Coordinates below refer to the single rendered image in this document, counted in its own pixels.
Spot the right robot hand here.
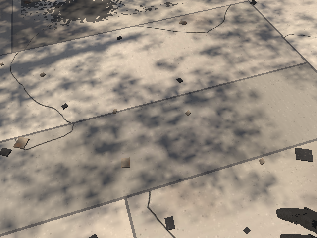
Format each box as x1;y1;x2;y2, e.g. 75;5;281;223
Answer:
276;207;317;238

